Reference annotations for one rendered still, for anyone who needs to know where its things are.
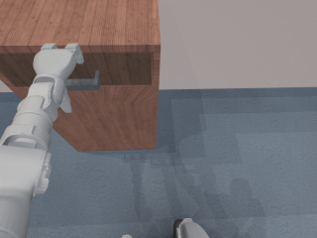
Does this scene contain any handle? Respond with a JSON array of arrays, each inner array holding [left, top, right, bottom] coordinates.
[[65, 70, 100, 91]]

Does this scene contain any robot left hand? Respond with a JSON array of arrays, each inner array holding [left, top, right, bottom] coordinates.
[[33, 43, 84, 113]]

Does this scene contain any robot right thigh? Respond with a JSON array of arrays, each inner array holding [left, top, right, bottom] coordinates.
[[176, 222, 210, 238]]

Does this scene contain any robot right shin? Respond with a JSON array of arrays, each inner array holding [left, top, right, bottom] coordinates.
[[179, 218, 193, 225]]

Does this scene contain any cabinet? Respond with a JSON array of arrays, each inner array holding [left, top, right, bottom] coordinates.
[[0, 0, 161, 152]]

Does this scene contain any drawer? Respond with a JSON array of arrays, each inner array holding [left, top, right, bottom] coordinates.
[[0, 52, 153, 87]]

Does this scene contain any left robot upper arm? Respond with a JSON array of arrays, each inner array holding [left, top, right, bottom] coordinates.
[[0, 145, 52, 238]]

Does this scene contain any left robot forearm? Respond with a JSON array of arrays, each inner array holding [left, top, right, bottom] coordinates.
[[0, 73, 65, 152]]

